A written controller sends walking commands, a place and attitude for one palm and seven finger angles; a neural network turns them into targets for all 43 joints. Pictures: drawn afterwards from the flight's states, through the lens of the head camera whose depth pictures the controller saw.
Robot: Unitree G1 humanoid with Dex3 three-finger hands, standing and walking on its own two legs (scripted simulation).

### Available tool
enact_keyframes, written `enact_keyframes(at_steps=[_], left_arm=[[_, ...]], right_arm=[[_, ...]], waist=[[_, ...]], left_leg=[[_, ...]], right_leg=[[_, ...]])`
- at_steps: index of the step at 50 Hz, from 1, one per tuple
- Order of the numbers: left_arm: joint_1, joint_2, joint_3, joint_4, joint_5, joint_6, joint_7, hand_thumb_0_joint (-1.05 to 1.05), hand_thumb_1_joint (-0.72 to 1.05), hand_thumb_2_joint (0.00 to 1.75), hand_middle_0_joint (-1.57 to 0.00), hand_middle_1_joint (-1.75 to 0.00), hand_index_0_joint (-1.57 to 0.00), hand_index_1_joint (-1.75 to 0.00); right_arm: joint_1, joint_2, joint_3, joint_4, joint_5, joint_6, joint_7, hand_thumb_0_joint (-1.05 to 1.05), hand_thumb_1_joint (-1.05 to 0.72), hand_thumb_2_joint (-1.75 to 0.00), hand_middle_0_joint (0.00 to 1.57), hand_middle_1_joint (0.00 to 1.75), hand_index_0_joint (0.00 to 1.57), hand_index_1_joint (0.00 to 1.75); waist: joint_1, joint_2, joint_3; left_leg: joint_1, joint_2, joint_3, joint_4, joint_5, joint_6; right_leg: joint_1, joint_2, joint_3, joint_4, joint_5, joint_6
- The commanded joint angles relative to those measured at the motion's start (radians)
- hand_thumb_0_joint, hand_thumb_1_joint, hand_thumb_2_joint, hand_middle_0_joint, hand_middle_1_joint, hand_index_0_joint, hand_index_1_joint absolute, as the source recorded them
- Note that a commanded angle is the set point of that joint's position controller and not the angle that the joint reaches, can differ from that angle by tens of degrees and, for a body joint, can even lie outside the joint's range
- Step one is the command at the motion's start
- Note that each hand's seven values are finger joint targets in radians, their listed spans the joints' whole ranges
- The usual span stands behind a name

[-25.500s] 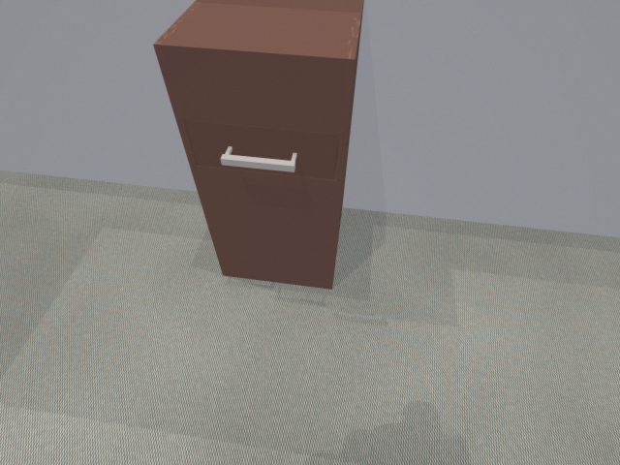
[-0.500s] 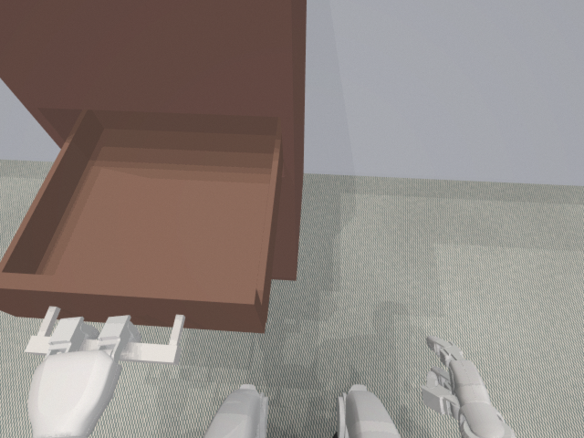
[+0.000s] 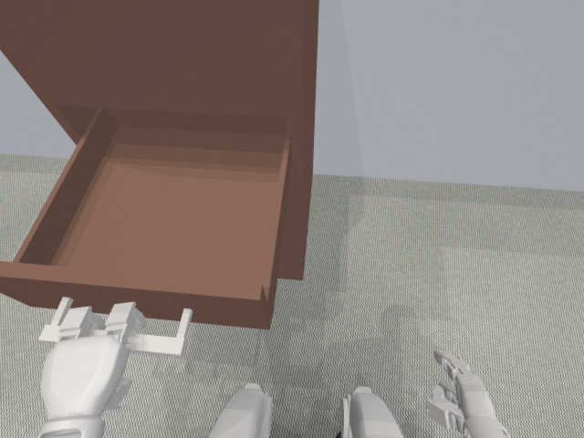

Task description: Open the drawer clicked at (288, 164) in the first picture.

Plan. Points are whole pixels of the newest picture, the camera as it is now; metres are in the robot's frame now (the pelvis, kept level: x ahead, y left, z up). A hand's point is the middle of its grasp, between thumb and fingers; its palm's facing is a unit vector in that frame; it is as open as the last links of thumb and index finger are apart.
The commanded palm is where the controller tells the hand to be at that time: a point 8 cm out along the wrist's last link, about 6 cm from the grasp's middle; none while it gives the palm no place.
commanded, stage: open the thumb to release the handle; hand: left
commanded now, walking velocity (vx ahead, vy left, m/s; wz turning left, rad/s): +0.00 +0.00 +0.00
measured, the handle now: (120, 325) +0.25 +0.26 -0.02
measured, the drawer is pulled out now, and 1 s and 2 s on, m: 0.30 0.30 0.30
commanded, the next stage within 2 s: lift the hand off the handle in 0.12 s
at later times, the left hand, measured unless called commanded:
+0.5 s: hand (110, 373) +0.20 +0.26 -0.04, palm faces -0.04 -0.02 -1.00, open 13.8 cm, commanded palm +0.19 +0.25 +0.01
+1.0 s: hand (101, 363) +0.20 +0.26 -0.01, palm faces -0.07 -0.04 -1.00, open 13.6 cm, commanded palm +0.19 +0.26 +0.05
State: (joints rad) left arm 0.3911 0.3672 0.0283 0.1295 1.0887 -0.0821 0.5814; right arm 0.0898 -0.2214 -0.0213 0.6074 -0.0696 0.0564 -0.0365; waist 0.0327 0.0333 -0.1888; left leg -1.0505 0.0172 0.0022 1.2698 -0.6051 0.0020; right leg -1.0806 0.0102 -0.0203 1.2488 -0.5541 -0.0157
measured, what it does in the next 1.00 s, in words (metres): stands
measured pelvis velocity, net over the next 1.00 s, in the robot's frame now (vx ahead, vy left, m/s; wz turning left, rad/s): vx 0.00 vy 0.00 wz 0.01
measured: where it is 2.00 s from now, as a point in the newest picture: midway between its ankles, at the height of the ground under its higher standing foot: outside the picture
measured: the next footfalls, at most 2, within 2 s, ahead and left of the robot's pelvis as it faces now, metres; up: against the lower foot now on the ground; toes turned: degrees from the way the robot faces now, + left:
none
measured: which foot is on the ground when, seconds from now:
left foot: down 0.00-1.00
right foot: down 0.00-1.00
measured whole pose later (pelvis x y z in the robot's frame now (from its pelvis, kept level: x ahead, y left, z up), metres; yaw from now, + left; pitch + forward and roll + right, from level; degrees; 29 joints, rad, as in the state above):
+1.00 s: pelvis +0.00 +0.00 +0.02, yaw +0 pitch +18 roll -1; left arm 0.35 0.38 0.02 0.16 1.08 -0.08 0.54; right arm 0.11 -0.23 -0.02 0.62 -0.06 0.05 -0.06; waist 0.03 0.04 -0.17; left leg -0.92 0.02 -0.01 1.16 -0.56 0.00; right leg -0.95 0.01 -0.03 1.14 -0.51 -0.02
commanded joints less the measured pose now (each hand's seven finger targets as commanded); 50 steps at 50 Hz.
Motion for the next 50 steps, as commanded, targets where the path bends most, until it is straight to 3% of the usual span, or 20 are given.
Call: enact_keyframes(at_steps=[1,8,10,11,15,17,22,24,31,39,43,45,50], left_arm=[[0.054,0.177,0.113,-0.143,0.011,-0.040,0.044,0.00,-0.50,0.30,-0.30,-1.20,-0.30,-1.20],[0.028,0.164,0.123,-0.141,0.011,-0.050,0.079,0.00,-0.50,0.30,-0.30,-1.20,-0.30,-1.20],[0.034,0.173,0.134,-0.142,0.007,-0.041,0.084,0.00,-0.50,0.30,-0.30,-1.20,-0.30,-1.20],[0.082,0.169,0.129,-0.175,0.006,-0.038,0.084,0.00,-0.50,0.30,-0.30,-1.20,-0.30,-1.20],[0.024,0.164,0.110,-0.169,0.001,-0.013,0.079,0.00,-0.50,0.30,-0.30,-1.20,-0.30,-1.20],[0.027,0.167,0.115,-0.139,0.003,-0.012,0.074,0.00,-0.50,0.30,-0.30,-1.20,-0.30,-1.20],[-0.009,0.169,0.108,-0.125,0.012,-0.012,0.072,0.00,-0.50,0.30,-0.30,-1.20,-0.30,-1.20],[-0.052,0.162,0.095,-0.121,0.011,-0.010,0.069,0.00,-0.50,0.30,-0.30,-1.20,-0.30,-1.20],[-0.077,0.179,0.104,-0.159,-0.003,-0.003,0.064,0.00,-0.50,0.30,-0.30,-1.20,-0.30,-1.20],[-0.119,0.173,0.077,-0.149,-0.014,0.022,0.029,0.00,-0.50,0.30,-0.30,-1.20,-0.30,-1.20],[-0.127,0.193,0.096,-0.154,-0.022,0.014,0.016,0.00,-0.50,0.30,-0.30,-1.20,-0.30,-1.20],[-0.154,0.200,0.097,-0.178,-0.020,0.005,0.013,0.00,-0.50,0.30,-0.30,-1.20,-0.30,-1.20],[-0.066,0.218,0.134,-0.200,-0.033,-0.017,0.015,0.00,-0.50,0.30,-0.30,-1.20,-0.30,-1.20]], right_arm=[[-0.061,-0.126,-0.040,-0.130,-0.011,-0.038,-0.015,0.00,-0.90,-0.90,0.20,0.30,0.20,0.30],[-0.059,-0.128,-0.054,-0.132,-0.015,-0.030,-0.002,0.00,-0.90,-0.90,0.20,0.30,0.20,0.30],[-0.063,-0.131,-0.054,-0.134,-0.013,-0.030,-0.001,0.00,-0.90,-0.90,0.20,0.30,0.20,0.30],[-0.064,-0.128,-0.055,-0.148,-0.011,-0.027,0.001,0.00,-0.90,-0.90,0.20,0.30,0.20,0.30],[-0.064,-0.132,-0.052,-0.143,-0.008,-0.025,-0.004,0.00,-0.90,-0.90,0.20,0.30,0.20,0.30],[-0.063,-0.130,-0.052,-0.137,-0.006,-0.028,-0.008,0.00,-0.90,-0.90,0.20,0.30,0.20,0.30],[-0.058,-0.131,-0.050,-0.125,-0.007,-0.031,-0.012,0.00,-0.90,-0.90,0.20,0.30,0.20,0.30],[-0.059,-0.130,-0.049,-0.121,-0.006,-0.032,-0.013,0.00,-0.90,-0.90,0.20,0.30,0.20,0.30],[-0.055,-0.129,-0.049,-0.121,-0.002,-0.034,-0.026,0.00,-0.90,-0.90,0.20,0.30,0.20,0.30],[-0.045,-0.128,-0.043,-0.119,0.007,-0.038,-0.036,0.00,-0.90,-0.90,0.20,0.30,0.20,0.30],[-0.044,-0.127,-0.039,-0.124,0.008,-0.038,-0.040,0.00,-0.90,-0.90,0.20,0.30,0.20,0.30],[-0.042,-0.130,-0.040,-0.123,0.007,-0.042,-0.042,0.00,-0.90,-0.90,0.20,0.30,0.20,0.30],[-0.036,-0.129,-0.042,-0.128,0.004,-0.042,-0.037,0.00,-0.90,-0.90,0.20,0.30,0.20,0.30]], waist=[[0.017,0.026,-0.258],[0.010,0.011,-0.269],[0.016,0.016,-0.286],[0.031,0.032,-0.305],[0.002,0.002,-0.290],[0.006,-0.018,-0.270],[0.006,0.011,-0.274],[-0.007,0.004,-0.253],[-0.002,0.002,-0.308],[-0.018,-0.004,-0.236],[-0.013,-0.017,-0.230],[-0.015,0.026,-0.236],[-0.001,0.016,-0.256]], left_leg=[[0.231,-0.035,-0.010,-0.151,0.337,0.016],[0.220,-0.036,-0.009,-0.138,0.323,0.016],[0.221,-0.038,-0.012,-0.140,0.329,0.016],[0.246,-0.039,-0.008,-0.152,0.347,0.013],[0.234,-0.037,-0.011,-0.152,0.322,0.018],[0.223,-0.036,-0.011,-0.156,0.300,0.018],[0.240,-0.035,-0.009,-0.160,0.312,0.017],[0.229,-0.035,-0.008,-0.162,0.284,0.018],[0.272,-0.038,-0.004,-0.183,0.309,0.020],[0.301,-0.036,-0.004,-0.234,0.279,0.023],[0.308,-0.039,0.001,-0.252,0.277,0.024],[0.339,-0.038,-0.003,-0.260,0.297,0.023],[0.360,-0.042,0.005,-0.262,0.365,0.022]], right_leg=[[0.151,0.023,-0.012,-0.159,0.286,-0.028],[0.140,0.025,-0.010,-0.158,0.278,-0.030],[0.154,0.025,-0.013,-0.154,0.282,-0.033],[0.170,0.025,-0.010,-0.157,0.290,-0.034],[0.171,0.022,-0.014,-0.172,0.280,-0.029],[0.169,0.024,-0.011,-0.176,0.265,-0.026],[0.162,0.025,-0.010,-0.177,0.273,-0.029],[0.156,0.022,-0.009,-0.192,0.246,-0.026],[0.204,0.019,-0.007,-0.210,0.269,-0.023],[0.236,0.021,-0.008,-0.272,0.245,-0.020],[0.262,0.019,-0.003,-0.291,0.242,-0.017],[0.261,0.020,-0.008,-0.289,0.258,-0.022],[0.317,0.020,0.003,-0.294,0.350,-0.023]])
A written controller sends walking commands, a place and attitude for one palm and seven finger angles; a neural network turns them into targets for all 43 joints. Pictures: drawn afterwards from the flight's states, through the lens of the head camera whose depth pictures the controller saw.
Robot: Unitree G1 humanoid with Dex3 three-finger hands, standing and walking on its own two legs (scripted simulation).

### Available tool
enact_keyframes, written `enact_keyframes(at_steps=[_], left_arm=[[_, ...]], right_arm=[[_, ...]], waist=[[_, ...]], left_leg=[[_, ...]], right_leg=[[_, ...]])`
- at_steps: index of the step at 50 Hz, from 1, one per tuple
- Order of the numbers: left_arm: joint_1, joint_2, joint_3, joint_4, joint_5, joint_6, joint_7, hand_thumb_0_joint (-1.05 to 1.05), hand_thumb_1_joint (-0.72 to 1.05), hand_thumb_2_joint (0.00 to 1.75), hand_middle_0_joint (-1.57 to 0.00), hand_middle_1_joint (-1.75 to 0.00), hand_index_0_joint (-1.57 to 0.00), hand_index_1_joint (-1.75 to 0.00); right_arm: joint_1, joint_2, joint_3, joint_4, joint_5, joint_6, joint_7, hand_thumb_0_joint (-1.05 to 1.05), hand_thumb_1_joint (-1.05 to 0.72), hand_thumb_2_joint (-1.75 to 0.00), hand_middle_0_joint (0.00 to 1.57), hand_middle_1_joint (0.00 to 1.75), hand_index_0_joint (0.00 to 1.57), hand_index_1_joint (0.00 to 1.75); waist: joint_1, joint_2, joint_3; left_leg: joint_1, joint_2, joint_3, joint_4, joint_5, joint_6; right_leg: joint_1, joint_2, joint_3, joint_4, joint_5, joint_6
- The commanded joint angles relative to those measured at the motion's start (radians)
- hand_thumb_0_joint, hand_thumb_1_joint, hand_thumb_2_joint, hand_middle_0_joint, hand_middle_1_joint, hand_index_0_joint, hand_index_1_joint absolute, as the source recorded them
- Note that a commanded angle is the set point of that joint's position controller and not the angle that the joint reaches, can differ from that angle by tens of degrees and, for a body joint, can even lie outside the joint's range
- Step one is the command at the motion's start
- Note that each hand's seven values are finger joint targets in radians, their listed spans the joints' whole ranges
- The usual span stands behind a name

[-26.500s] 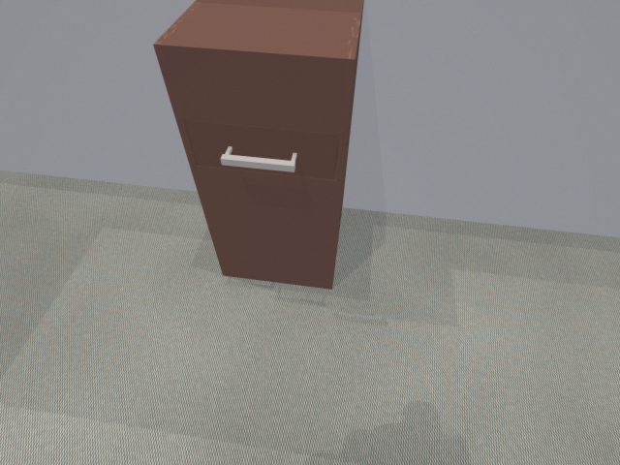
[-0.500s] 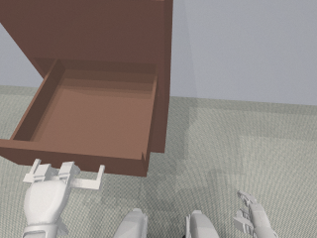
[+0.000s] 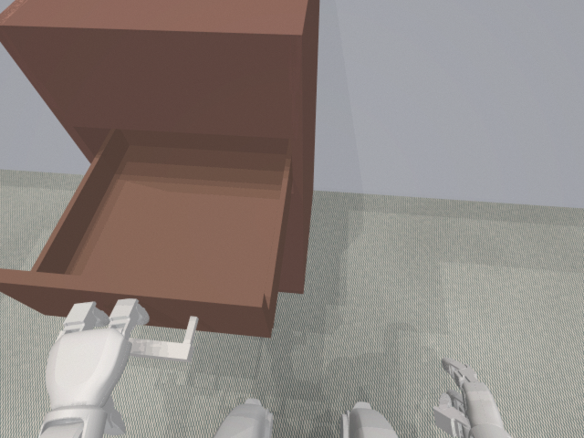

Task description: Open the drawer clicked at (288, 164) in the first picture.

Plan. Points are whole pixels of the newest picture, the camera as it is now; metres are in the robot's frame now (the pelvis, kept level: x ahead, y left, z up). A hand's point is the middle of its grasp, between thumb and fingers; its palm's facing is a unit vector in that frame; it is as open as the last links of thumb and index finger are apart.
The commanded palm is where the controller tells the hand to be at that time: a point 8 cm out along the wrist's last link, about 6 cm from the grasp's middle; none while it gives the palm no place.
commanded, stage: lift the hand off the handle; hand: left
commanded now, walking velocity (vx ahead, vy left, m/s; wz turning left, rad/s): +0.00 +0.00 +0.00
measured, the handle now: (130, 332) +0.26 +0.26 -0.05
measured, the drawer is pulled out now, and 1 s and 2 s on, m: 0.30 0.30 0.30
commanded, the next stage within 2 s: draw the hand back to the body in 1.82 s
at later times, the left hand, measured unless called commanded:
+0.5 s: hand (92, 359) +0.21 +0.27 +0.01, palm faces -0.05 -0.06 -1.00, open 13.7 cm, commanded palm +0.20 +0.26 +0.06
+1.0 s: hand (79, 346) +0.21 +0.27 +0.05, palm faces +0.00 -0.07 -1.00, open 13.8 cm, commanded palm +0.19 +0.26 +0.10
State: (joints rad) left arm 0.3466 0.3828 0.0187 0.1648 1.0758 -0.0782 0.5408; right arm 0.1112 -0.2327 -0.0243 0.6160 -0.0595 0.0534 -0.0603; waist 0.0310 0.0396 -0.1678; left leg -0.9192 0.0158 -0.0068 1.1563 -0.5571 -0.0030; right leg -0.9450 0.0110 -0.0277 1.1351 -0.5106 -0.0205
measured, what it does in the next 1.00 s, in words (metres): stands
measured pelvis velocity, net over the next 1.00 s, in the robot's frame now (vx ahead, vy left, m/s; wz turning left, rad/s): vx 0.02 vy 0.02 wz -0.01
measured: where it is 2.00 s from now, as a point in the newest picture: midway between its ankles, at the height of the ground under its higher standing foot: outside the picture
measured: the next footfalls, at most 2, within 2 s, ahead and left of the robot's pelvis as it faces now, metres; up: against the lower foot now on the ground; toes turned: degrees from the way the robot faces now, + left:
none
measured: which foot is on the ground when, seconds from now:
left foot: down 0.00-1.00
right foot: down 0.00-1.00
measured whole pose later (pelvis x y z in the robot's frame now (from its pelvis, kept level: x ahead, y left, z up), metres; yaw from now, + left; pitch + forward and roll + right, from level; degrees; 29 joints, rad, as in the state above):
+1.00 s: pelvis +0.02 +0.02 +0.04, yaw -1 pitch +12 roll -1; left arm 0.48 0.39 0.01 -0.07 1.03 -0.05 0.45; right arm 0.16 -0.23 -0.02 0.56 -0.04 0.07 0.00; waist 0.05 0.06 -0.14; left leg -0.64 0.01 0.01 0.93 -0.50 0.02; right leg -0.67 0.01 0.00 0.90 -0.45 0.01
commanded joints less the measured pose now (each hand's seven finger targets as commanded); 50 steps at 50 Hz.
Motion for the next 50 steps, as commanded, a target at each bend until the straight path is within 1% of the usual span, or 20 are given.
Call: enact_keyframes(at_steps=[1,4,5,9,10,11,12,15,16,17,21,26,29,34,35,40,44,48,49,50], left_arm=[[-0.012,0.207,0.151,-0.237,-0.021,-0.024,0.057,0.00,-0.50,0.30,-0.30,-1.20,-0.30,-1.20],[0.031,0.200,0.157,-0.219,-0.021,-0.023,0.057,0.00,-0.50,0.30,-0.30,-1.20,-0.30,-1.20],[0.045,0.207,0.166,-0.226,-0.026,-0.018,0.055,0.00,-0.50,0.30,-0.30,-1.20,-0.30,-1.20],[0.043,0.169,0.119,-0.247,-0.030,-0.003,0.042,0.00,-0.50,0.30,-0.30,-1.20,-0.30,-1.20],[0.024,0.176,0.123,-0.243,-0.038,0.003,0.036,0.00,-0.50,0.30,-0.30,-1.20,-0.30,-1.20],[0.034,0.180,0.128,-0.250,-0.040,0.001,0.030,0.00,-0.50,0.30,-0.30,-1.20,-0.30,-1.20],[0.044,0.170,0.114,-0.241,-0.040,0.005,0.019,0.00,-0.50,0.30,-0.30,-1.20,-0.30,-1.20],[-0.001,0.174,0.100,-0.271,-0.035,-0.001,0.002,0.00,-0.50,0.30,-0.30,-1.20,-0.30,-1.20],[0.009,0.181,0.107,-0.276,-0.031,-0.006,0.002,0.00,-0.50,0.30,-0.30,-1.20,-0.30,-1.20],[0.020,0.165,0.088,-0.282,-0.026,-0.009,-0.004,0.00,-0.50,0.30,-0.30,-1.20,-0.30,-1.20],[0.018,0.176,0.098,-0.311,-0.022,-0.013,-0.004,0.00,-0.50,0.30,-0.30,-1.20,-0.30,-1.20],[0.019,0.183,0.114,-0.331,-0.020,-0.015,0.001,0.00,-0.50,0.30,-0.30,-1.20,-0.30,-1.20],[0.024,0.178,0.107,-0.355,-0.024,-0.010,-0.002,0.00,-0.50,0.30,-0.30,-1.20,-0.30,-1.20],[0.046,0.174,0.105,-0.381,-0.033,-0.002,-0.008,0.00,-0.50,0.30,-0.30,-1.20,-0.30,-1.20],[0.059,0.195,0.126,-0.384,-0.038,0.001,-0.010,0.00,-0.50,0.30,-0.30,-1.20,-0.30,-1.20],[0.109,0.177,0.108,-0.412,-0.049,0.007,-0.028,0.00,-0.50,0.30,-0.30,-1.20,-0.30,-1.20],[0.109,0.148,0.075,-0.405,-0.045,0.020,-0.045,0.00,-0.50,0.30,-0.30,-1.20,-0.30,-1.20],[0.142,0.181,0.107,-0.405,-0.052,0.032,-0.062,0.00,-0.50,0.30,-0.30,-1.20,-0.30,-1.20],[0.145,0.169,0.095,-0.413,-0.055,0.034,-0.067,0.00,-0.50,0.30,-0.30,-1.20,-0.30,-1.20],[0.143,0.195,0.118,-0.423,-0.058,0.033,-0.070,0.00,-0.50,0.30,-0.30,-1.20,-0.30,-1.20]], right_arm=[[-0.060,-0.114,-0.038,-0.137,-0.006,-0.035,-0.011,0.00,-0.90,-0.90,0.20,0.30,0.20,0.30],[-0.059,-0.116,-0.042,-0.139,-0.003,-0.030,-0.005,0.00,-0.90,-0.90,0.20,0.30,0.20,0.30],[-0.065,-0.119,-0.041,-0.143,0.000,-0.027,-0.002,0.00,-0.90,-0.90,0.20,0.30,0.20,0.30],[-0.055,-0.118,-0.047,-0.157,0.005,-0.024,0.005,0.00,-0.90,-0.90,0.20,0.30,0.20,0.30],[-0.052,-0.122,-0.044,-0.155,0.006,-0.025,0.004,0.00,-0.90,-0.90,0.20,0.30,0.20,0.30],[-0.051,-0.119,-0.043,-0.157,0.006,-0.023,0.003,0.00,-0.90,-0.90,0.20,0.30,0.20,0.30],[-0.045,-0.121,-0.046,-0.161,0.006,-0.026,0.002,0.00,-0.90,-0.90,0.20,0.30,0.20,0.30],[-0.046,-0.122,-0.041,-0.164,0.006,-0.030,0.001,0.00,-0.90,-0.90,0.20,0.30,0.20,0.30],[-0.045,-0.117,-0.038,-0.164,0.003,-0.027,0.003,0.00,-0.90,-0.90,0.20,0.30,0.20,0.30],[-0.038,-0.117,-0.042,-0.167,0.003,-0.031,0.005,0.00,-0.90,-0.90,0.20,0.30,0.20,0.30],[-0.042,-0.113,-0.035,-0.174,0.000,-0.027,0.013,0.00,-0.90,-0.90,0.20,0.30,0.20,0.30],[-0.034,-0.112,-0.038,-0.181,0.000,-0.024,0.018,0.00,-0.90,-0.90,0.20,0.30,0.20,0.30],[-0.029,-0.112,-0.041,-0.186,0.002,-0.027,0.021,0.00,-0.90,-0.90,0.20,0.30,0.20,0.30],[-0.028,-0.111,-0.039,-0.191,0.003,-0.028,0.024,0.00,-0.90,-0.90,0.20,0.30,0.20,0.30],[-0.033,-0.114,-0.038,-0.192,0.004,-0.028,0.023,0.00,-0.90,-0.90,0.20,0.30,0.20,0.30],[-0.030,-0.112,-0.037,-0.199,0.008,-0.031,0.032,0.00,-0.90,-0.90,0.20,0.30,0.20,0.30],[-0.038,-0.108,-0.035,-0.202,0.013,-0.029,0.042,0.00,-0.90,-0.90,0.20,0.30,0.20,0.30],[-0.044,-0.108,-0.029,-0.213,0.019,-0.030,0.046,0.00,-0.90,-0.90,0.20,0.30,0.20,0.30],[-0.043,-0.108,-0.031,-0.216,0.021,-0.031,0.045,0.00,-0.90,-0.90,0.20,0.30,0.20,0.30],[-0.046,-0.110,-0.030,-0.217,0.022,-0.031,0.042,0.00,-0.90,-0.90,0.20,0.30,0.20,0.30]], waist=[[0.005,-0.001,-0.274],[0.005,-0.018,-0.235],[0.008,-0.001,-0.236],[-0.002,0.010,-0.218],[-0.014,-0.007,-0.211],[-0.007,-0.023,-0.218],[-0.013,-0.039,-0.203],[-0.015,0.001,-0.188],[-0.006,-0.003,-0.193],[-0.007,0.011,-0.194],[0.001,0.024,-0.194],[0.002,0.013,-0.183],[0.004,0.037,-0.181],[0.005,0.034,-0.184],[0.007,0.027,-0.192],[0.008,0.030,-0.187],[0.004,0.018,-0.125],[0.021,-0.012,-0.126],[0.015,-0.021,-0.120],[0.019,-0.014,-0.126]], left_leg=[[0.225,-0.042,0.017,-0.151,0.315,0.026],[0.214,-0.042,0.017,-0.159,0.298,0.025],[0.217,-0.042,0.016,-0.165,0.311,0.025],[0.254,-0.039,0.018,-0.192,0.300,0.025],[0.256,-0.037,0.013,-0.198,0.301,0.026],[0.263,-0.039,0.017,-0.202,0.304,0.027],[0.266,-0.037,0.013,-0.209,0.298,0.028],[0.294,-0.036,0.006,-0.232,0.302,0.027],[0.305,-0.036,0.010,-0.238,0.308,0.026],[0.324,-0.035,0.005,-0.240,0.327,0.026],[0.343,-0.034,0.006,-0.257,0.352,0.021],[0.367,-0.030,0.004,-0.273,0.378,0.018],[0.387,-0.028,0.000,-0.284,0.393,0.015],[0.408,-0.025,-0.001,-0.300,0.428,0.014],[0.410,-0.022,0.000,-0.303,0.444,0.014],[0.434,-0.016,-0.002,-0.321,0.489,0.010],[0.429,-0.011,-0.005,-0.345,0.450,0.010],[0.427,-0.014,-0.002,-0.370,0.424,0.010],[0.428,-0.016,0.001,-0.370,0.412,0.014],[0.429,-0.015,0.002,-0.377,0.420,0.013]], right_leg=[[0.189,0.018,0.013,-0.182,0.305,-0.016],[0.197,0.020,0.016,-0.197,0.308,-0.016],[0.205,0.020,0.016,-0.198,0.318,-0.019],[0.210,0.022,0.006,-0.226,0.292,-0.016],[0.214,0.022,0.005,-0.232,0.297,-0.016],[0.223,0.020,0.008,-0.238,0.297,-0.012],[0.228,0.022,0.002,-0.245,0.296,-0.012],[0.218,0.021,-0.006,-0.255,0.272,-0.016],[0.219,0.021,-0.007,-0.257,0.265,-0.014],[0.222,0.024,-0.011,-0.258,0.278,-0.018],[0.237,0.023,-0.013,-0.264,0.284,-0.019],[0.245,0.025,-0.017,-0.275,0.290,-0.019],[0.260,0.027,-0.021,-0.282,0.296,-0.022],[0.287,0.026,-0.020,-0.295,0.322,-0.021],[0.302,0.025,-0.017,-0.300,0.339,-0.021],[0.327,0.025,-0.016,-0.315,0.360,-0.019],[0.321,0.024,-0.023,-0.334,0.323,-0.017],[0.365,0.023,-0.015,-0.352,0.327,-0.017],[0.372,0.021,-0.015,-0.359,0.330,-0.016],[0.388,0.021,-0.008,-0.364,0.342,-0.018]])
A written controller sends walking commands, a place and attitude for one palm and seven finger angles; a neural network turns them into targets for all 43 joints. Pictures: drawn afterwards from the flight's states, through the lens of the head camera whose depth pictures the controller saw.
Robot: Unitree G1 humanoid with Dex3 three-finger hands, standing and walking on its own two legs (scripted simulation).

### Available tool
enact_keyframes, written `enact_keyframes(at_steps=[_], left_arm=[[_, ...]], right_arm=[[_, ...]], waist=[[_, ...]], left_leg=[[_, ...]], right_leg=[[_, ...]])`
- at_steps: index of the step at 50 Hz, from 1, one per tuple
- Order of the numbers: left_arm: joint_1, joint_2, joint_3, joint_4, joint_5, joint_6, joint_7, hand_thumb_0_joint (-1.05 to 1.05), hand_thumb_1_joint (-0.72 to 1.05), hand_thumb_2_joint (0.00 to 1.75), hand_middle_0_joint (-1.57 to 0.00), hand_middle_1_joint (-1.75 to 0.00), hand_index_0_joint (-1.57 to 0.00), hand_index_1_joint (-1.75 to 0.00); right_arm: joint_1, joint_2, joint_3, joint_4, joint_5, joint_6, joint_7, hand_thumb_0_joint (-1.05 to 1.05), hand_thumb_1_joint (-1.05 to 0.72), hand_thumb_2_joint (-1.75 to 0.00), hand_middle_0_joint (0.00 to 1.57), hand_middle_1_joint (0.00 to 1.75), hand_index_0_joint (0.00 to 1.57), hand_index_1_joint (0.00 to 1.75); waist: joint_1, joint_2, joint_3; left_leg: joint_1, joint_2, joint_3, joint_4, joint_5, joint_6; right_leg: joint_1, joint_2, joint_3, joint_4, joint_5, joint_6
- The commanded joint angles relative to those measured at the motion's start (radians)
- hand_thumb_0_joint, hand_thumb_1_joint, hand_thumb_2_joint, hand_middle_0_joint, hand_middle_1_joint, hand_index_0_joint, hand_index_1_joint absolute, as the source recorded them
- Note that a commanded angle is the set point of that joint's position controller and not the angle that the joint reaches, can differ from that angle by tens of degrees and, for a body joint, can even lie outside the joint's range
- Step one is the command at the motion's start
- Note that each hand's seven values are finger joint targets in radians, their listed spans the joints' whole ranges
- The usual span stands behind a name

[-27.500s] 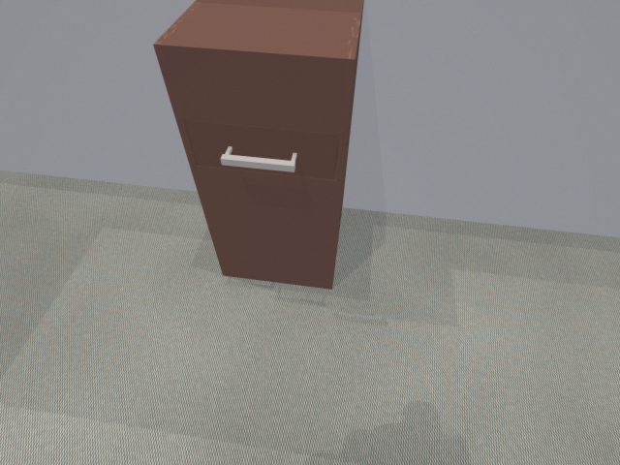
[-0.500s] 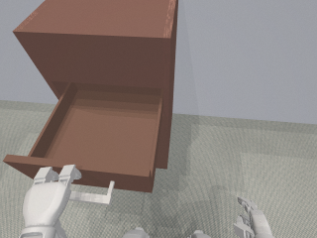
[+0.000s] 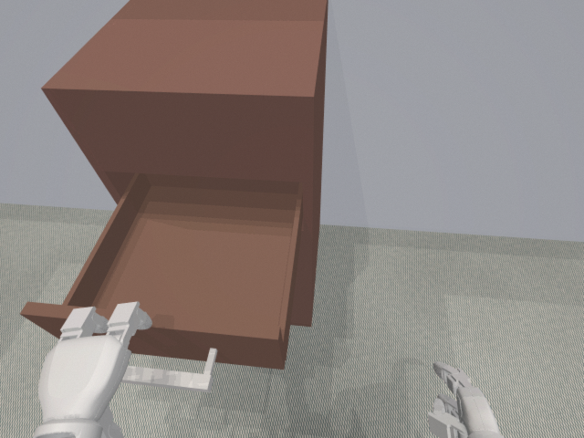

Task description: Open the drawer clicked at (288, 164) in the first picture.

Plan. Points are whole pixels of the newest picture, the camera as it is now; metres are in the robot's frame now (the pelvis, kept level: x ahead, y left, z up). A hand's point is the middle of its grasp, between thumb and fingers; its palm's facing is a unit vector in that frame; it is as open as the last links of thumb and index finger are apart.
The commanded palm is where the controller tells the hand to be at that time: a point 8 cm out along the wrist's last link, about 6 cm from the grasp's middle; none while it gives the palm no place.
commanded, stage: lift the hand off the handle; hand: left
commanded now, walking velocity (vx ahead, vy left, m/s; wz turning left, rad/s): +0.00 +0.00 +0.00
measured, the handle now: (154, 363) +0.23 +0.25 -0.09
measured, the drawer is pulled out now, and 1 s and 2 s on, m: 0.30 0.30 0.30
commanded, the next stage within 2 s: draw the hand back to the body in 0.82 s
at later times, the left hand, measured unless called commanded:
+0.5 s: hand (93, 371) +0.18 +0.26 +0.05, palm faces +0.00 -0.06 -1.00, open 13.8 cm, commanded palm +0.17 +0.25 +0.10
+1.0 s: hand (90, 365) +0.19 +0.25 +0.06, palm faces +0.00 -0.07 -1.00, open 13.8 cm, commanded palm +0.16 +0.25 +0.12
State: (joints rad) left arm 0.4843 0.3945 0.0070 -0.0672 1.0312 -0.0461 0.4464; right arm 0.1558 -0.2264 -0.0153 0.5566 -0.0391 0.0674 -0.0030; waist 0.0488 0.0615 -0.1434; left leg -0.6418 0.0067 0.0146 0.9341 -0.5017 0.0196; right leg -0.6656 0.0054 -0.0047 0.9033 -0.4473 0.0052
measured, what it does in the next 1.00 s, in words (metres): stands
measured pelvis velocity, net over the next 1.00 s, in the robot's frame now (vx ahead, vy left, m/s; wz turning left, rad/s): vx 0.01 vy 0.00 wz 0.01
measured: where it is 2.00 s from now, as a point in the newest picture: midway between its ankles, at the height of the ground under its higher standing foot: outside the picture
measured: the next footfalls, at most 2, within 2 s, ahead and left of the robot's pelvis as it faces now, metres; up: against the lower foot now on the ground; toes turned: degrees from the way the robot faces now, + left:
none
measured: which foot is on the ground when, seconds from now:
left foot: down 0.00-1.00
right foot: down 0.00-1.00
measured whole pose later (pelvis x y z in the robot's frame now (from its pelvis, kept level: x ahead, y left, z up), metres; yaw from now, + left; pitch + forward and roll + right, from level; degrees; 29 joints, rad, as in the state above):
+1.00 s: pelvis +0.01 +0.00 +0.02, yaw +0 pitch +8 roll -1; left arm 0.52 0.44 0.06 -0.22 0.97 -0.07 0.30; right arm 0.17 -0.23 -0.01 0.54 -0.03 0.06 0.00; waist 0.08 0.07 -0.10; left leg -0.48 0.00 0.01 0.78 -0.44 0.01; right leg -0.51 0.00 -0.01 0.76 -0.39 0.00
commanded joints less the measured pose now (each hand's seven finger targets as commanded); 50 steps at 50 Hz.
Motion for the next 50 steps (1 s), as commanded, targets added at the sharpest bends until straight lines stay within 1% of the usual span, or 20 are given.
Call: enact_keyframes(at_steps=[1,7,8,9,11,12,13,15,18,19,21,22,25,30,35,36,42,45,47,50], left_arm=[[0.006,0.179,0.128,-0.199,-0.014,0.000,0.021,0.00,-0.50,0.30,-0.30,-1.20,-0.30,-1.20],[-0.002,0.175,0.127,-0.223,-0.026,-0.018,0.000,0.00,-0.50,0.30,-0.30,-1.20,-0.30,-1.20],[-0.032,0.196,0.147,-0.229,-0.026,-0.024,-0.002,0.00,-0.50,0.30,-0.30,-1.20,-0.30,-1.20],[-0.038,0.177,0.129,-0.237,-0.026,-0.028,-0.008,0.00,-0.50,0.30,-0.30,-1.20,-0.30,-1.20],[-0.038,0.201,0.155,-0.238,-0.031,-0.032,-0.014,0.00,-0.50,0.30,-0.30,-1.20,-0.30,-1.20],[-0.021,0.177,0.133,-0.238,-0.037,-0.033,-0.022,0.00,-0.50,0.30,-0.30,-1.20,-0.30,-1.20],[-0.011,0.201,0.158,-0.235,-0.038,-0.035,-0.025,0.00,-0.50,0.30,-0.30,-1.20,-0.30,-1.20],[-0.004,0.217,0.176,-0.233,-0.044,-0.032,-0.034,0.00,-0.50,0.30,-0.30,-1.20,-0.30,-1.20],[-0.020,0.232,0.191,-0.249,-0.042,-0.038,-0.041,0.00,-0.50,0.30,-0.30,-1.20,-0.30,-1.20],[-0.004,0.210,0.171,-0.253,-0.044,-0.038,-0.045,0.00,-0.50,0.30,-0.30,-1.20,-0.30,-1.20],[0.042,0.230,0.200,-0.270,-0.057,-0.038,-0.050,0.00,-0.50,0.30,-0.30,-1.20,-0.30,-1.20],[0.035,0.215,0.185,-0.271,-0.062,-0.036,-0.056,0.00,-0.50,0.30,-0.30,-1.20,-0.30,-1.20],[-0.001,0.243,0.210,-0.275,-0.068,-0.037,-0.065,0.00,-0.50,0.30,-0.30,-1.20,-0.30,-1.20],[0.017,0.237,0.205,-0.320,-0.080,-0.046,-0.080,0.00,-0.50,0.30,-0.30,-1.20,-0.30,-1.20],[-0.007,0.228,0.185,-0.343,-0.082,-0.045,-0.094,0.00,-0.50,0.30,-0.30,-1.20,-0.30,-1.20],[0.006,0.237,0.196,-0.351,-0.080,-0.045,-0.093,0.00,-0.50,0.30,-0.30,-1.20,-0.30,-1.20],[0.012,0.207,0.173,-0.320,-0.073,-0.025,-0.103,0.00,-0.50,0.30,-0.30,-1.20,-0.30,-1.20],[-0.017,0.238,0.194,-0.335,-0.064,-0.026,-0.103,0.00,-0.50,0.30,-0.30,-1.20,-0.30,-1.20],[0.001,0.214,0.173,-0.360,-0.069,-0.029,-0.105,0.00,-0.50,0.30,-0.30,-1.20,-0.30,-1.20],[0.022,0.273,0.230,-0.396,-0.075,-0.030,-0.103,0.00,-0.50,0.30,-0.30,-1.20,-0.30,-1.20]], right_arm=[[-0.094,-0.111,-0.034,-0.158,-0.001,-0.045,-0.014,0.00,-0.90,-0.90,0.20,0.30,0.20,0.30],[-0.091,-0.109,-0.037,-0.154,0.000,-0.051,-0.016,0.00,-0.90,-0.90,0.20,0.30,0.20,0.30],[-0.090,-0.111,-0.035,-0.150,-0.001,-0.050,-0.017,0.00,-0.90,-0.90,0.20,0.30,0.20,0.30],[-0.088,-0.111,-0.038,-0.151,-0.002,-0.052,-0.018,0.00,-0.90,-0.90,0.20,0.30,0.20,0.30],[-0.090,-0.111,-0.036,-0.149,-0.002,-0.052,-0.019,0.00,-0.90,-0.90,0.20,0.30,0.20,0.30],[-0.083,-0.111,-0.040,-0.149,-0.002,-0.055,-0.019,0.00,-0.90,-0.90,0.20,0.30,0.20,0.30],[-0.086,-0.111,-0.037,-0.150,-0.001,-0.055,-0.019,0.00,-0.90,-0.90,0.20,0.30,0.20,0.30],[-0.088,-0.112,-0.038,-0.152,0.002,-0.054,-0.022,0.00,-0.90,-0.90,0.20,0.30,0.20,0.30],[-0.092,-0.110,-0.036,-0.152,0.001,-0.053,-0.022,0.00,-0.90,-0.90,0.20,0.30,0.20,0.30],[-0.091,-0.107,-0.039,-0.152,0.002,-0.055,-0.021,0.00,-0.90,-0.90,0.20,0.30,0.20,0.30],[-0.087,-0.108,-0.036,-0.157,0.004,-0.055,-0.021,0.00,-0.90,-0.90,0.20,0.30,0.20,0.30],[-0.087,-0.108,-0.038,-0.155,0.005,-0.056,-0.021,0.00,-0.90,-0.90,0.20,0.30,0.20,0.30],[-0.092,-0.113,-0.037,-0.155,0.007,-0.053,-0.023,0.00,-0.90,-0.90,0.20,0.30,0.20,0.30],[-0.086,-0.113,-0.040,-0.163,0.006,-0.057,-0.023,0.00,-0.90,-0.90,0.20,0.30,0.20,0.30],[-0.088,-0.114,-0.037,-0.166,0.007,-0.060,-0.020,0.00,-0.90,-0.90,0.20,0.30,0.20,0.30],[-0.087,-0.112,-0.036,-0.167,0.007,-0.062,-0.019,0.00,-0.90,-0.90,0.20,0.30,0.20,0.30],[-0.087,-0.109,-0.037,-0.173,0.013,-0.056,-0.010,0.00,-0.90,-0.90,0.20,0.30,0.20,0.30],[-0.086,-0.112,-0.036,-0.175,0.009,-0.055,-0.014,0.00,-0.90,-0.90,0.20,0.30,0.20,0.30],[-0.084,-0.106,-0.034,-0.180,0.008,-0.058,-0.013,0.00,-0.90,-0.90,0.20,0.30,0.20,0.30],[-0.084,-0.110,-0.033,-0.182,0.007,-0.056,-0.020,0.00,-0.90,-0.90,0.20,0.30,0.20,0.30]], waist=[[0.008,-0.022,-0.161],[-0.004,0.002,-0.099],[-0.005,-0.010,-0.112],[-0.010,-0.006,-0.107],[-0.005,-0.017,-0.112],[-0.008,-0.019,-0.117],[0.003,-0.023,-0.122],[0.001,-0.040,-0.117],[0.011,-0.029,-0.120],[0.008,-0.022,-0.118],[0.019,-0.019,-0.148],[0.010,-0.021,-0.130],[0.003,-0.038,-0.089],[0.010,-0.012,-0.120],[0.005,-0.024,-0.083],[0.014,-0.007,-0.084],[0.015,-0.031,-0.062],[0.019,-0.020,-0.085],[0.023,-0.002,-0.106],[0.031,0.001,-0.138]], left_leg=[[0.163,-0.011,-0.014,-0.156,0.363,-0.008],[0.177,-0.011,-0.015,-0.171,0.345,-0.004],[0.180,-0.011,-0.016,-0.173,0.340,-0.004],[0.189,-0.011,-0.016,-0.173,0.342,-0.002],[0.194,-0.012,-0.013,-0.179,0.343,-0.002],[0.198,-0.012,-0.013,-0.178,0.347,0.000],[0.196,-0.014,-0.013,-0.182,0.357,-0.001],[0.187,-0.013,-0.012,-0.189,0.352,-0.001],[0.193,-0.017,-0.009,-0.197,0.344,-0.001],[0.203,-0.016,-0.007,-0.196,0.359,0.000],[0.213,-0.016,-0.004,-0.197,0.396,-0.001],[0.213,-0.015,-0.004,-0.198,0.394,0.000],[0.199,-0.012,-0.008,-0.217,0.361,0.000],[0.235,-0.010,-0.006,-0.229,0.382,-0.001],[0.244,-0.005,-0.012,-0.245,0.377,-0.002],[0.246,-0.004,-0.014,-0.250,0.379,-0.003],[0.239,-0.003,-0.014,-0.260,0.361,-0.004],[0.247,-0.004,-0.012,-0.262,0.374,-0.005],[0.264,-0.003,-0.012,-0.262,0.390,-0.004],[0.281,-0.001,-0.009,-0.259,0.435,-0.006]], right_leg=[[0.113,0.021,-0.024,-0.137,0.283,-0.042],[0.112,0.020,-0.026,-0.162,0.270,-0.042],[0.110,0.020,-0.024,-0.164,0.266,-0.041],[0.111,0.020,-0.023,-0.169,0.275,-0.041],[0.123,0.017,-0.015,-0.177,0.286,-0.039],[0.133,0.016,-0.021,-0.177,0.297,-0.039],[0.144,0.015,-0.017,-0.178,0.309,-0.039],[0.166,0.014,-0.014,-0.188,0.323,-0.038],[0.176,0.010,-0.009,-0.193,0.325,-0.037],[0.178,0.010,-0.011,-0.194,0.344,-0.037],[0.210,0.006,-0.007,-0.195,0.385,-0.035],[0.207,0.008,-0.008,-0.199,0.393,-0.034],[0.202,0.008,-0.008,-0.217,0.356,-0.034],[0.221,0.004,-0.007,-0.228,0.362,-0.034],[0.203,0.004,-0.016,-0.243,0.328,-0.032],[0.209,0.003,-0.020,-0.238,0.321,-0.033],[0.204,0.008,-0.031,-0.242,0.301,-0.034],[0.219,0.009,-0.021,-0.245,0.315,-0.038],[0.226,0.006,-0.027,-0.240,0.321,-0.038],[0.258,0.005,-0.014,-0.248,0.368,-0.038]])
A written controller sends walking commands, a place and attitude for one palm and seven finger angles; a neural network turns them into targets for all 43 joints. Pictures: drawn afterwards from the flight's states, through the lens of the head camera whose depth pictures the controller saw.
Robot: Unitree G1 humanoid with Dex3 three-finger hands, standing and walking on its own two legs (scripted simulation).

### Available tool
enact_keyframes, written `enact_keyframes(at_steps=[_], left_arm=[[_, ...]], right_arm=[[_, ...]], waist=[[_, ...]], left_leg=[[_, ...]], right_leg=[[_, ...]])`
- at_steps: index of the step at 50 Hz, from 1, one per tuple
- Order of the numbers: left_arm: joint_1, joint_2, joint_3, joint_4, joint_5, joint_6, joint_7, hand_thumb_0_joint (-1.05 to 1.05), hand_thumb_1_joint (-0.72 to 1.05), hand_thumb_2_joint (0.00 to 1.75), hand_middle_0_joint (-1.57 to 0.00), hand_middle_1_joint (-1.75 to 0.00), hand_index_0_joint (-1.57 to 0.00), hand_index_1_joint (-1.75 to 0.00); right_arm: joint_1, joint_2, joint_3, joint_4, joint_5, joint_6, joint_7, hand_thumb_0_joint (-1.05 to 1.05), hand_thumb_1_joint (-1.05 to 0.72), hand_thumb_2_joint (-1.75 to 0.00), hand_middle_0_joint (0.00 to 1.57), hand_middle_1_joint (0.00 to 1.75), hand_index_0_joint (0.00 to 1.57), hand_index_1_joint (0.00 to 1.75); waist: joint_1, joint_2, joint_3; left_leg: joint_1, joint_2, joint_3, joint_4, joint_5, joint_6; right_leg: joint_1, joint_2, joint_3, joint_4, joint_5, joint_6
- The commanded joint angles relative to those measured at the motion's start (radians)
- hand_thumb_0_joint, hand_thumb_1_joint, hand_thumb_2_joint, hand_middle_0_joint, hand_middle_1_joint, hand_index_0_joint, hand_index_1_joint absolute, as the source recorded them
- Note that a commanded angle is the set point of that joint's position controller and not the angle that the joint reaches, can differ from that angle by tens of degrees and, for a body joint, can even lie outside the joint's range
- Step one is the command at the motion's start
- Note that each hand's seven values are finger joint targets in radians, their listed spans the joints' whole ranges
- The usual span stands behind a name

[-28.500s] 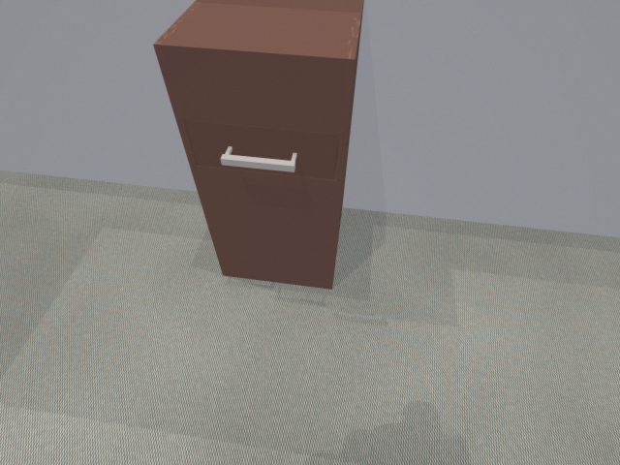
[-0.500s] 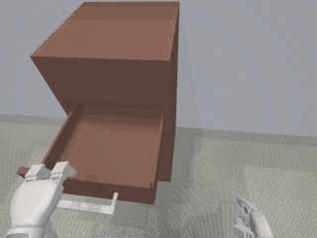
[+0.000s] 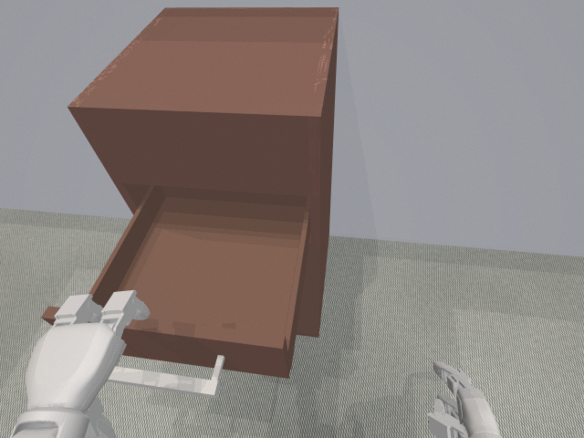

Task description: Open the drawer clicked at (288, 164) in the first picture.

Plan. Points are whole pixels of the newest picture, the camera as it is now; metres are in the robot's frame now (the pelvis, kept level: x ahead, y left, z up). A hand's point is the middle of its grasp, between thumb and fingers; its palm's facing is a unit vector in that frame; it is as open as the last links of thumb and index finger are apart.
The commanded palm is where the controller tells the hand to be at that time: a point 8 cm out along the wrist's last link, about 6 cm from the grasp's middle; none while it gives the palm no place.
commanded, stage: draw the hand back to the body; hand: left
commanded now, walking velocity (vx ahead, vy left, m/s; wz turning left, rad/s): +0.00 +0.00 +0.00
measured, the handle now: (164, 368) +0.23 +0.25 -0.11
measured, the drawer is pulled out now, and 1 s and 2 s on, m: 0.30 0.30 0.30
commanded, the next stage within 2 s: step back with the hand held close in 1.52 s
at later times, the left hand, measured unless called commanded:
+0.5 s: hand (72, 359) +0.18 +0.27 +0.09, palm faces +0.02 -0.04 -1.00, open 13.8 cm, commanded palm +0.15 +0.27 +0.15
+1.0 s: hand (69, 310) +0.20 +0.24 +0.17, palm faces +0.39 -0.81 -0.44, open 11.5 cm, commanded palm +0.14 +0.27 +0.19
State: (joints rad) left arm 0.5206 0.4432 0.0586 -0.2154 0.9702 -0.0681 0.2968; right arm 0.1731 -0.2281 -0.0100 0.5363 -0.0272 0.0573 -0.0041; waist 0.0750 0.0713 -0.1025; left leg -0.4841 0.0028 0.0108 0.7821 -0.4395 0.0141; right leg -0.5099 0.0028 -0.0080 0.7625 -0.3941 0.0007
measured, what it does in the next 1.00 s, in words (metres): stands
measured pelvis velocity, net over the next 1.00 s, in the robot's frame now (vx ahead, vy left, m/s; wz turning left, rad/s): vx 0.02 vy -0.01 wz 0.03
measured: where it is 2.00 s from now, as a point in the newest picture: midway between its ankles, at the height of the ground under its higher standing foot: outside the picture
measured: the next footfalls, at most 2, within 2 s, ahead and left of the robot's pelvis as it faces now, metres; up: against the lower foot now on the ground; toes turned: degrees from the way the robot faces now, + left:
none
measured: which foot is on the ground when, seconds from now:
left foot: down 0.00-1.00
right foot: down 0.00-1.00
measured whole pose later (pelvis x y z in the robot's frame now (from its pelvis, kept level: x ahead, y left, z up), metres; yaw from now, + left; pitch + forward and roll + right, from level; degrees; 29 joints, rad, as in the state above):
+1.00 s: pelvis +0.02 -0.01 +0.03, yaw +2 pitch -1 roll -1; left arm 0.55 0.33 0.26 -0.46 -0.03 -0.09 0.12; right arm 0.19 -0.20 0.02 0.61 0.00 -0.17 -0.08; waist 0.05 0.06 -0.01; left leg -0.12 0.00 -0.02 0.45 -0.32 0.01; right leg -0.13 0.00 -0.04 0.43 -0.28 0.00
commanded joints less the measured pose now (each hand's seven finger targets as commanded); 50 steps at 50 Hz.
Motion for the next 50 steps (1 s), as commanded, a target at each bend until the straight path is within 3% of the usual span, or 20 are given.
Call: enact_keyframes(at_steps=[1,2,5,7,8,11,13,17,21,26,27,28,29,30,31,33,36,40,46,50], left_arm=[[-0.001,0.214,0.171,-0.256,-0.015,-0.008,0.045,0.00,-0.50,0.30,-0.30,-1.20,-0.30,-1.20],[0.009,0.191,0.155,-0.255,-0.023,-0.005,0.042,0.00,-0.50,0.30,-0.30,-1.20,-0.30,-1.20],[0.001,0.211,0.176,-0.253,-0.036,0.004,0.029,0.00,-0.50,0.30,-0.30,-1.20,-0.30,-1.20],[0.015,0.192,0.156,-0.248,-0.043,0.013,0.016,0.00,-0.50,0.30,-0.30,-1.20,-0.30,-1.20],[-0.009,0.189,0.145,-0.265,-0.045,0.014,0.008,0.00,-0.50,0.30,-0.30,-1.20,-0.30,-1.20],[0.034,0.203,0.155,-0.301,-0.063,0.024,-0.013,0.00,-0.50,0.30,-0.30,-1.20,-0.30,-1.20],[0.039,0.221,0.172,-0.299,-0.068,0.025,-0.025,0.00,-0.50,0.30,-0.30,-1.20,-0.30,-1.20],[0.039,0.227,0.181,-0.320,-0.070,0.018,-0.039,0.00,-0.50,0.30,-0.30,-1.20,-0.30,-1.20],[0.027,0.268,0.221,-0.358,-0.080,0.012,-0.046,0.00,-0.50,0.30,-0.30,-1.20,-0.30,-1.20],[0.060,0.284,0.253,-0.356,-0.112,0.015,-0.072,0.00,-0.50,0.30,-0.30,-1.20,-0.30,-1.20],[0.072,-0.117,0.157,-0.239,-0.817,0.025,-0.116,0.00,-0.47,0.32,-0.30,-1.18,-0.30,-1.18],[0.011,-0.013,0.173,-0.313,-0.853,-0.002,-0.128,0.00,-0.43,0.33,-0.29,-1.15,-0.29,-1.15],[0.025,0.012,0.210,-0.296,-0.854,-0.014,-0.122,0.00,-0.40,0.34,-0.29,-1.13,-0.29,-1.13],[0.012,0.028,0.229,-0.349,-0.908,-0.029,-0.122,0.00,-0.36,0.36,-0.29,-1.11,-0.29,-1.11],[-0.027,0.040,0.229,-0.405,-0.930,-0.043,-0.122,0.00,-0.32,0.37,-0.29,-1.09,-0.29,-1.09],[-0.053,0.035,0.221,-0.465,-0.949,-0.058,-0.118,0.00,-0.26,0.40,-0.28,-1.04,-0.28,-1.04],[-0.055,0.044,0.234,-0.495,-0.961,-0.058,-0.119,0.00,-0.15,0.45,-0.27,-0.98,-0.27,-0.98],[-0.012,0.047,0.286,-0.435,-0.976,-0.060,-0.135,0.00,-0.01,0.51,-0.26,-0.88,-0.26,-0.88],[0.021,0.010,0.294,-0.414,-1.006,-0.077,-0.168,0.00,0.20,0.60,-0.25,-0.75,-0.25,-0.75],[-0.005,0.022,0.301,-0.463,-1.005,-0.086,-0.173,0.00,0.34,0.66,-0.24,-0.66,-0.24,-0.66]], right_arm=[[-0.102,-0.104,-0.035,-0.160,-0.003,-0.046,-0.017,0.00,-0.90,-0.90,0.20,0.30,0.20,0.30],[-0.103,-0.101,-0.035,-0.162,-0.001,-0.046,-0.016,0.00,-0.90,-0.90,0.20,0.30,0.20,0.30],[-0.113,-0.107,-0.034,-0.162,0.004,-0.041,-0.017,0.00,-0.90,-0.90,0.20,0.30,0.20,0.30],[-0.113,-0.105,-0.033,-0.165,0.007,-0.041,-0.014,0.00,-0.90,-0.90,0.20,0.30,0.20,0.30],[-0.112,-0.108,-0.032,-0.165,0.007,-0.042,-0.013,0.00,-0.90,-0.90,0.20,0.30,0.20,0.30],[-0.108,-0.112,-0.032,-0.179,0.009,-0.044,-0.014,0.00,-0.90,-0.90,0.20,0.30,0.20,0.30],[-0.111,-0.113,-0.029,-0.181,0.012,-0.040,-0.017,0.00,-0.90,-0.90,0.20,0.30,0.20,0.30],[-0.112,-0.113,-0.024,-0.190,0.012,-0.036,-0.018,0.00,-0.90,-0.90,0.20,0.30,0.20,0.30],[-0.106,-0.116,-0.021,-0.192,0.012,-0.035,-0.023,0.00,-0.90,-0.90,0.20,0.30,0.20,0.30],[-0.118,-0.117,-0.021,-0.195,0.018,-0.028,-0.027,0.00,-0.90,-0.90,0.20,0.30,0.20,0.30],[-0.029,-0.044,-0.026,-0.208,0.045,-0.099,-0.057,0.00,-0.90,-0.90,0.20,0.30,0.20,0.30],[-0.044,-0.076,-0.017,-0.200,0.051,-0.150,-0.074,0.00,-0.90,-0.90,0.20,0.30,0.20,0.30],[-0.045,-0.069,-0.014,-0.185,0.051,-0.173,-0.085,0.00,-0.90,-0.90,0.20,0.30,0.20,0.30],[-0.060,-0.074,-0.004,-0.185,0.044,-0.183,-0.103,0.00,-0.90,-0.90,0.20,0.30,0.20,0.30],[-0.069,-0.070,0.001,-0.179,0.040,-0.206,-0.115,0.00,-0.90,-0.90,0.20,0.30,0.20,0.30],[-0.061,-0.070,0.009,-0.168,0.033,-0.249,-0.123,0.00,-0.90,-0.90,0.20,0.30,0.20,0.30],[-0.059,-0.064,0.020,-0.131,0.028,-0.288,-0.119,0.00,-0.90,-0.90,0.20,0.30,0.20,0.30],[-0.080,-0.063,0.013,-0.094,0.025,-0.296,-0.105,0.00,-0.90,-0.90,0.20,0.30,0.20,0.30],[-0.106,-0.061,0.000,-0.088,0.029,-0.280,-0.087,0.00,-0.90,-0.90,0.20,0.30,0.20,0.30],[-0.118,-0.067,-0.008,-0.086,0.029,-0.281,-0.085,0.00,-0.90,-0.90,0.20,0.30,0.20,0.30]], waist=[[0.005,0.010,-0.173],[0.000,0.001,-0.143],[-0.005,-0.014,-0.111],[-0.003,-0.012,-0.093],[-0.009,-0.024,-0.096],[0.006,-0.006,-0.141],[0.006,-0.042,-0.115],[0.006,-0.037,-0.070],[0.010,0.000,-0.108],[0.015,-0.016,-0.093],[-0.073,-0.026,-0.017],[-0.052,-0.052,-0.031],[-0.046,-0.012,-0.017],[-0.035,-0.098,-0.035],[-0.033,-0.085,-0.045],[-0.029,-0.038,-0.048],[-0.022,0.072,0.020],[-0.014,0.021,0.086],[-0.016,-0.054,0.034],[-0.019,-0.022,0.002]], left_leg=[[0.128,0.003,-0.005,-0.109,0.377,-0.002],[0.121,0.004,-0.007,-0.109,0.376,0.000],[0.113,0.008,-0.010,-0.123,0.372,0.000],[0.114,0.008,-0.009,-0.133,0.348,0.002],[0.122,0.010,-0.013,-0.138,0.346,0.001],[0.153,0.015,-0.009,-0.144,0.397,0.002],[0.140,0.013,-0.010,-0.152,0.381,0.002],[0.140,0.015,-0.010,-0.165,0.366,0.002],[0.176,0.015,-0.005,-0.166,0.387,0.003],[0.180,0.014,0.000,-0.179,0.385,0.004],[0.291,0.043,-0.020,-0.224,0.400,0.021],[0.305,0.051,-0.029,-0.239,0.395,0.017],[0.321,0.050,-0.021,-0.247,0.379,0.015],[0.309,0.045,-0.033,-0.272,0.401,0.015],[0.324,0.042,-0.027,-0.284,0.435,0.016],[0.338,0.035,-0.027,-0.307,0.479,0.006],[0.334,0.029,-0.028,-0.339,0.532,-0.014],[0.326,0.031,-0.019,-0.360,0.540,-0.016],[0.351,0.033,-0.006,-0.379,0.517,-0.007],[0.378,0.027,0.004,-0.381,0.513,-0.003]], right_leg=[[0.095,0.006,-0.013,-0.105,0.308,-0.033],[0.090,0.006,-0.019,-0.109,0.313,-0.032],[0.096,0.008,-0.018,-0.125,0.308,-0.030],[0.093,0.007,-0.027,-0.129,0.285,-0.027],[0.093,0.005,-0.030,-0.132,0.280,-0.026],[0.131,-0.002,-0.026,-0.141,0.315,-0.023],[0.134,-0.001,-0.028,-0.149,0.312,-0.020],[0.128,-0.003,-0.030,-0.167,0.292,-0.020],[0.153,-0.009,-0.018,-0.178,0.329,-0.021],[0.184,-0.014,-0.020,-0.197,0.358,-0.016],[0.271,-0.001,-0.065,-0.204,0.303,-0.020],[0.269,-0.009,-0.059,-0.218,0.268,-0.014],[0.256,-0.006,-0.057,-0.236,0.240,-0.014],[0.284,-0.009,-0.070,-0.253,0.265,-0.010],[0.314,-0.027,-0.066,-0.261,0.310,-0.007],[0.346,-0.035,-0.066,-0.271,0.346,-0.008],[0.361,-0.037,-0.067,-0.303,0.365,-0.018],[0.378,-0.028,-0.069,-0.347,0.411,-0.022],[0.423,-0.028,-0.064,-0.363,0.437,-0.012],[0.427,-0.028,-0.055,-0.381,0.441,-0.010]])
